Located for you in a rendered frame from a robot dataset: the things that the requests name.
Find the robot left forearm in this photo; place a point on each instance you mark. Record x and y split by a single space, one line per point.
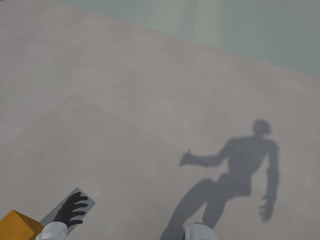
53 231

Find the robot left hand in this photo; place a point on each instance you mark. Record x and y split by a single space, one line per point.
65 213

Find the right robot thigh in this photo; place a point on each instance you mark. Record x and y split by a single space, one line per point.
199 232

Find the robot right shin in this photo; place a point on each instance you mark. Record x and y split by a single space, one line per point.
197 222

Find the carton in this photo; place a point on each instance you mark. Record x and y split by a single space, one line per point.
17 226

